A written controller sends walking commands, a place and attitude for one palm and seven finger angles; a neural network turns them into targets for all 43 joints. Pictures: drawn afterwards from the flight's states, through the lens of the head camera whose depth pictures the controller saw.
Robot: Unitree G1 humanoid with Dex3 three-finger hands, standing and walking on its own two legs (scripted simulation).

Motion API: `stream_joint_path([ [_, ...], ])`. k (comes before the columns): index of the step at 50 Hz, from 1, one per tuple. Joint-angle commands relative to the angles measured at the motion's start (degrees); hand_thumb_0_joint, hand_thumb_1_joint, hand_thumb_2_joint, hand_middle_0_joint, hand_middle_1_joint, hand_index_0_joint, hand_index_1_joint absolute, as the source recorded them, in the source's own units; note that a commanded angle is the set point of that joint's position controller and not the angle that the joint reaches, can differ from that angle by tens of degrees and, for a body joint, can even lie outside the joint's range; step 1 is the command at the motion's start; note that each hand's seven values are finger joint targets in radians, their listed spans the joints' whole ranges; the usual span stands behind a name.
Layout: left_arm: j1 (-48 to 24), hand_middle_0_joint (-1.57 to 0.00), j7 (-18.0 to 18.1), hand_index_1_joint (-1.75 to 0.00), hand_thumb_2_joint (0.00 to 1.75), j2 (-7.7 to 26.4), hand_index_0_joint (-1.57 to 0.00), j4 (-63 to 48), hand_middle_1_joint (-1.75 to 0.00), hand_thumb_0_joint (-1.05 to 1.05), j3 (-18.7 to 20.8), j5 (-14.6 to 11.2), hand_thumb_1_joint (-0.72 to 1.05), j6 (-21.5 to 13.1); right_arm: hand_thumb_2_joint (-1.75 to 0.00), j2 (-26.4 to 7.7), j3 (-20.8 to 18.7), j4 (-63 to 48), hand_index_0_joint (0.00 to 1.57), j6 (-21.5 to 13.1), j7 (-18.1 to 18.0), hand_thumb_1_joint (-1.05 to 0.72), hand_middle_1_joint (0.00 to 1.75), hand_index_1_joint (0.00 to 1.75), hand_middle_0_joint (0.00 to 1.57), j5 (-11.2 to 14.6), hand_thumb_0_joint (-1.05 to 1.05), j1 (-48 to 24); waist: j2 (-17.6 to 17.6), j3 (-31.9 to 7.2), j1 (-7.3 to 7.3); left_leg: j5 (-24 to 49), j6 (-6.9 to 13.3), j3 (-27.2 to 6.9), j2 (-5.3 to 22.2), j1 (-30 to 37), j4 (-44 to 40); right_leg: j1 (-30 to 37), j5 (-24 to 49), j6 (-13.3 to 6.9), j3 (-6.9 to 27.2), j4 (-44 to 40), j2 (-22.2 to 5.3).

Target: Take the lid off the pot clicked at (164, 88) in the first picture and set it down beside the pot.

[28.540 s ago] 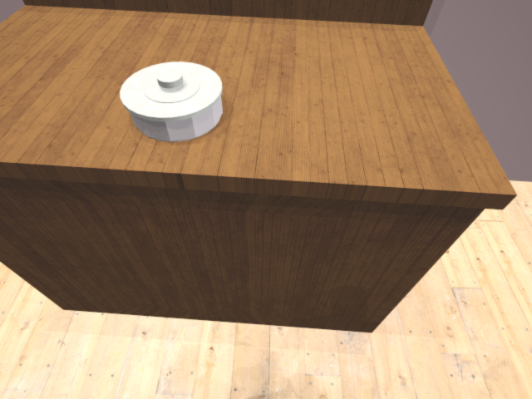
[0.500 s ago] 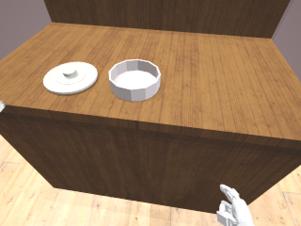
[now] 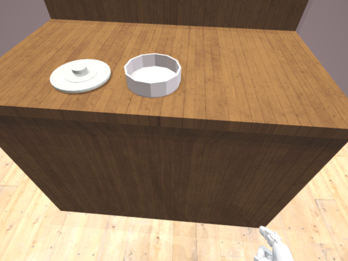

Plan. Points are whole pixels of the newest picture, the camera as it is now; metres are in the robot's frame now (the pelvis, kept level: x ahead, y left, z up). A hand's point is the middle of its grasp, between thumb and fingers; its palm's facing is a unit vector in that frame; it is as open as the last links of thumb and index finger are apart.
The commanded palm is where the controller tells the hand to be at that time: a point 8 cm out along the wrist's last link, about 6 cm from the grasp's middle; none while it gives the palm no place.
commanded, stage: step back with the hand held close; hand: left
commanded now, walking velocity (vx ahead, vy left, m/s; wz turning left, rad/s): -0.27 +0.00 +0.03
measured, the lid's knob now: (79, 68) +0.63 +0.33 +0.12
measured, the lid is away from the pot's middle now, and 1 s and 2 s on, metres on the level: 0.23 0.23 0.23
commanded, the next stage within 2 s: stop stepping back and stand still in 0.34 s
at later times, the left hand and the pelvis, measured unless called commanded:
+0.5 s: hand out of the picture +0.05 +0.23 +0.30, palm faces +0.42 -0.81 -0.42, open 7.4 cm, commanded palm -0.01 +0.30 +0.30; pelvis -0.15 +0.03 +0.00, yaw -2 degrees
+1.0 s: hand out of the picture -0.10 +0.24 +0.32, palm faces +0.55 -0.76 -0.35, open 7.4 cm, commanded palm -0.13 +0.31 +0.30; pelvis -0.25 +0.03 +0.00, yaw +1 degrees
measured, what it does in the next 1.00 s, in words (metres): walks backwards: right foot, then left foot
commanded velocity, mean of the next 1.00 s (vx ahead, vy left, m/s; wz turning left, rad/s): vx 0.01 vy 0.00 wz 0.02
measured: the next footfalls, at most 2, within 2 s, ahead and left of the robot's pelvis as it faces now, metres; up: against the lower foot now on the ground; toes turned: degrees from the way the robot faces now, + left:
right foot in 0.42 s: -0.15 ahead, -0.12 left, +0.00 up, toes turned -3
left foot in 0.60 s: -0.17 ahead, +0.15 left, +0.00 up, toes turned +7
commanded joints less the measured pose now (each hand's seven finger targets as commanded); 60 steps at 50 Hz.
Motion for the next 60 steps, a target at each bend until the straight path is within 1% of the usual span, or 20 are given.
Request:
stream_joint_path([
  [1,-0.4,-0.20,0.6,-0.30,0.90,9.8,-0.20,-3.4,-0.30,0.00,3.3,-0.1,0.90,0.7,-0.90,-6.7,-2.7,-10.2,0.20,-2.4,-0.9,-0.90,0.30,0.30,0.20,0.2,0.00,-4.6,-11.8,-1.9,-0.51,-5.8,-0.1,-4.8,3.2,8.4,6.2,-10.2,13.0,-7.3,10.4,-11.3,-18.1],
  [8,-0.9,-0.20,0.8,-0.30,0.90,12.1,-0.20,-16.2,-0.30,0.00,6.1,-0.1,0.90,-3.4,-0.90,-8.0,-2.4,-12.2,0.20,-5.3,-1.3,-0.90,0.30,0.30,0.20,-2.9,0.00,-5.3,15.0,-5.3,0.89,15.9,6.0,-18.8,15.9,2.9,-25.4,-6.4,-13.6,-0.6,4.0,20.5,-0.6],
  [18,4.2,-0.20,1.5,-0.30,0.90,12.6,-0.20,-16.8,-0.30,0.00,8.5,-1.7,0.90,-3.1,-0.90,-6.9,-3.9,-8.6,0.20,-7.9,-0.6,-0.90,0.30,0.30,0.20,-3.2,0.00,-3.7,10.4,-16.3,0.62,9.4,1.8,-12.0,12.2,12.1,-23.3,2.2,-7.9,-1.6,0.2,-2.8,0.4],
  [21,-2.4,-0.20,1.3,-0.30,0.90,13.8,-0.20,-10.7,-0.30,0.00,7.4,-2.0,0.90,-3.6,-0.90,-6.2,-3.9,-6.2,0.20,-5.5,-1.4,-0.90,0.30,0.30,0.20,-2.5,0.00,-1.9,-2.1,-13.0,-1.52,-4.1,-3.4,-5.7,6.3,13.5,-5.9,-4.3,-1.0,-8.4,9.7,-15.8,-12.9],
  [22,11.8,-0.20,-7.8,-0.30,0.90,-8.8,-0.20,42.8,-0.30,0.00,-26.7,4.5,0.90,7.8,-0.90,-16.9,-6.1,5.0,0.20,-9.6,-1.7,-0.90,0.30,0.30,0.20,-0.5,0.00,0.3,-5.8,-9.1,-4.82,6.6,-1.5,-9.3,5.6,7.6,22.4,-15.6,22.6,-7.3,12.7,-7.1,-24.5],
  [23,-9.8,-0.20,-1.7,-0.30,0.90,12.4,-0.20,-14.4,-0.30,0.00,5.5,-2.2,0.90,1.0,-0.90,-5.1,-4.4,-6.4,0.20,-6.4,-0.3,-0.90,0.30,0.30,0.20,-0.5,0.00,-4.0,-12.9,-14.4,0.18,-13.3,-5.3,-5.8,-2.4,20.7,26.2,-16.2,9.7,-11.5,8.5,-15.4,-22.6],
  [24,-9.8,-0.20,0.5,-0.30,0.90,17.1,-0.20,-11.1,-0.30,0.00,9.1,-1.2,0.90,-0.3,-0.90,-7.2,-4.3,-6.1,0.20,-5.4,-2.0,-0.90,0.30,0.30,0.20,-0.2,0.00,-4.7,-14.8,-8.9,-0.57,-10.7,-2.8,-4.9,0.8,9.7,26.1,-13.8,7.0,-11.9,11.7,-15.6,-23.2],
  [26,-0.7,-0.20,-0.1,-0.30,0.90,11.2,-0.20,-7.6,-0.30,0.00,5.5,-1.5,0.90,1.7,-0.90,-5.3,-2.1,-11.6,0.20,-4.3,-2.3,-0.90,0.30,0.30,0.20,0.0,0.00,-6.8,-18.3,-2.4,-0.33,-9.2,-0.6,-5.8,2.7,3.7,11.4,-8.5,8.8,-8.6,8.9,-10.3,-18.3],
  [28,-1.8,-0.20,0.2,-0.30,0.90,8.0,-0.20,-6.6,-0.30,0.00,2.6,-1.5,0.90,2.1,-0.90,-6.0,-1.0,-11.6,0.20,-4.1,-2.9,-0.90,0.30,0.30,0.20,0.3,0.00,-7.5,-5.9,1.7,-1.34,-2.7,-0.7,-3.0,2.3,7.3,-12.1,-6.9,3.8,-4.8,4.5,-5.4,-12.9],
  [30,-3.6,-0.20,1.0,-0.30,0.90,7.8,-0.20,-8.2,-0.30,0.00,2.4,-1.1,0.90,0.0,-0.90,-7.7,-0.9,-12.1,0.20,-5.6,-2.9,-0.90,0.30,0.30,0.20,0.0,0.00,-6.7,6.6,2.5,0.07,1.9,2.0,-12.1,8.1,6.1,-22.3,-4.1,0.3,-0.7,0.8,-0.1,-4.4],
  [32,-3.6,-0.20,0.8,-0.30,0.90,8.3,-0.20,-6.8,-0.30,0.00,2.3,-0.8,0.90,0.1,-0.90,-8.7,-2.0,-11.6,0.20,-5.9,-2.3,-0.90,0.30,0.30,0.20,1.0,0.00,-6.2,1.5,0.2,0.59,-3.6,2.9,-11.9,9.0,4.5,-21.1,1.0,0.3,0.0,1.1,-3.4,-2.3],
  [39,-2.6,-0.20,1.4,-0.30,0.90,7.1,-0.20,-13.9,-0.30,0.00,0.4,1.2,0.90,-0.3,-0.90,-7.5,-2.1,-11.0,0.20,-7.4,-2.2,-0.90,0.30,0.30,0.20,-1.0,0.00,-5.5,10.2,-5.2,-0.24,-30.2,3.6,-12.2,8.1,1.8,-27.0,4.4,-9.5,-1.6,-3.2,1.4,0.6],
  [43,0.9,-0.20,1.8,-0.30,0.90,10.2,-0.20,-16.0,-0.30,0.00,2.9,1.9,0.90,0.1,-0.90,-6.8,-2.3,-10.6,0.20,-6.6,-1.9,-0.90,0.30,0.30,0.20,-2.0,0.00,-4.7,4.9,-7.8,0.55,-25.8,2.5,-4.6,3.2,-1.9,-13.6,8.2,-14.0,-4.8,-0.1,-1.8,-2.9],
  [46,-4.2,-0.20,1.5,-0.30,0.90,12.8,-0.20,-14.7,-0.30,0.00,4.6,1.9,0.90,0.0,-0.90,-6.1,-2.5,-7.3,0.20,-4.8,-1.5,-0.90,0.30,0.30,0.20,-2.2,0.00,-3.8,-14.7,-5.2,0.91,-11.4,-0.4,4.4,-2.6,-1.9,24.2,-6.0,-28.2,-13.1,25.0,-16.8,-21.0],
  [51,-15.5,-0.20,1.5,-0.30,0.90,8.7,-0.20,4.9,-0.30,0.00,-0.3,1.3,0.90,2.0,-0.90,-6.1,-1.0,-7.1,0.20,-3.6,-2.0,-0.90,0.30,0.30,0.20,-0.9,0.00,-4.2,-12.5,3.3,-1.63,-15.2,2.0,0.5,4.0,16.1,6.7,-30.6,-36.6,-8.4,12.7,-14.2,-17.9],
  [52,-17.5,-0.20,1.4,-0.30,0.90,7.7,-0.20,7.2,-0.30,0.00,-2.0,1.1,0.90,2.1,-0.90,-7.2,-0.9,-6.9,0.20,-3.8,-2.4,-0.90,0.30,0.30,0.20,-0.5,0.00,-4.5,-8.1,6.0,-1.84,-18.4,2.8,0.0,3.6,18.4,-2.8,-32.8,-35.4,-6.4,7.8,-7.1,-13.3],
  [54,-24.1,-0.20,1.6,-0.30,0.90,5.3,-0.20,5.2,-0.30,0.00,-5.1,1.2,0.90,1.1,-0.90,-10.7,-1.1,-9.3,0.20,-5.4,-2.5,-0.90,0.30,0.30,0.20,0.0,0.00,-3.7,24.7,11.3,-2.75,-46.9,8.2,-33.8,20.6,4.3,-33.5,-31.9,-21.0,-0.7,-2.3,39.1,2.9],
  [55,-30.6,-0.20,1.3,-0.30,0.90,8.9,-0.20,4.0,-0.30,0.00,-3.2,2.4,0.90,0.1,-0.90,-8.8,-1.5,-10.8,0.20,-6.6,-1.7,-0.90,0.30,0.30,0.20,0.3,0.00,-3.4,17.8,12.1,-1.45,-40.9,11.6,-35.9,22.8,-5.5,-35.2,-28.4,-14.4,-1.3,6.5,51.2,0.2],
  [56,-28.0,-0.20,0.2,-0.30,0.90,12.2,-0.20,7.4,-0.30,0.00,0.0,3.0,0.90,0.5,-0.90,-8.5,-3.2,-8.7,0.20,-6.6,-1.3,-0.90,0.30,0.30,0.20,-0.2,0.00,-4.5,7.8,2.8,1.84,-22.2,9.9,-19.2,17.8,-5.7,-28.9,-18.1,-13.1,-1.4,4.0,56.4,-0.3],
  [60,-11.0,-0.20,0.2,-0.30,0.90,6.4,-0.20,-1.3,-0.30,0.00,-3.1,0.6,0.90,1.8,-0.90,-6.4,-2.8,-10.9,0.20,-6.4,0.2,-0.90,0.30,0.30,0.20,0.3,0.00,-5.3,2.4,0.9,0.94,-26.9,10.7,-19.7,15.2,1.1,-27.0,-20.7,-9.4,-0.3,3.4,39.4,-3.6],
])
